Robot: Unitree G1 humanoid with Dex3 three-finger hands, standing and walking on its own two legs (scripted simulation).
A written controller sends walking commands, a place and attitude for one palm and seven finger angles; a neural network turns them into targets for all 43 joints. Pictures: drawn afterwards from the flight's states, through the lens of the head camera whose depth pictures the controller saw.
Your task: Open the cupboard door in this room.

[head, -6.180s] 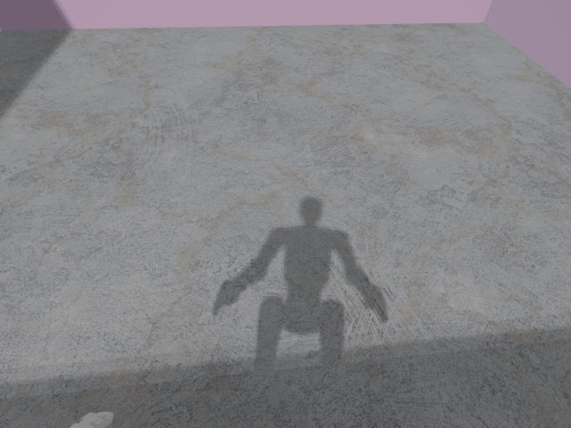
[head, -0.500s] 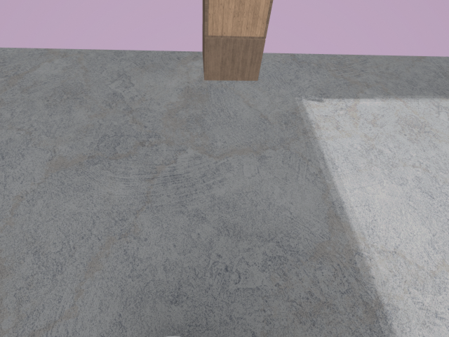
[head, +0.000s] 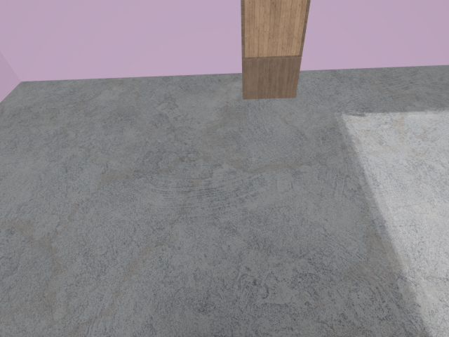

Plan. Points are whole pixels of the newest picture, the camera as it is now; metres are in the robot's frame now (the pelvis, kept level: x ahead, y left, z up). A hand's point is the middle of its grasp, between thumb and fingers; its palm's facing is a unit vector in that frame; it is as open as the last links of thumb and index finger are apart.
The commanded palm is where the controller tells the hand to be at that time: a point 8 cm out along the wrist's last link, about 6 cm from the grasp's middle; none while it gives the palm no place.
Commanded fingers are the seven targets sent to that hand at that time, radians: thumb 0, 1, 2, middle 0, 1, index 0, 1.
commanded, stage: stand and wait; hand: left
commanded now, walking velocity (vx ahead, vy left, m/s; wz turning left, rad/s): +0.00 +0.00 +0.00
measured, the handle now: out of the picture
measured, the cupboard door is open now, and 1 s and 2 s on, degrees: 0 0 0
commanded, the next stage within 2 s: turn or walk to find it in 0.64 s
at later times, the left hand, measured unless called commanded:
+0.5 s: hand out of the picture -0.05 +0.20 -0.18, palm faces +0.06 -0.99 -0.16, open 7.4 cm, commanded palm none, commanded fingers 0.00 0.90 0.90 -0.20 -0.30 -0.20 -0.30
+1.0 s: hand out of the picture -0.02 +0.18 -0.17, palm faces +0.03 -0.98 -0.18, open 7.4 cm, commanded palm none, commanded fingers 0.00 0.90 0.90 -0.20 -0.30 -0.20 -0.30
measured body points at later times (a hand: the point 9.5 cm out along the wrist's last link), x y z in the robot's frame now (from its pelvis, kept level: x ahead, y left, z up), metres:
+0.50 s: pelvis -0.02 +0.03 +0.01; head -0.02 +0.04 +0.46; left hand -0.05 +0.25 -0.16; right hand +0.01 -0.20 -0.15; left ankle -0.03 +0.15 -0.74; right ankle +0.00 -0.10 -0.74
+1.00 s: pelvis +0.01 +0.02 +0.00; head +0.01 +0.01 +0.45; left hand -0.02 +0.23 -0.16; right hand -0.05 -0.19 -0.17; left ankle -0.03 +0.15 -0.74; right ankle +0.00 -0.10 -0.74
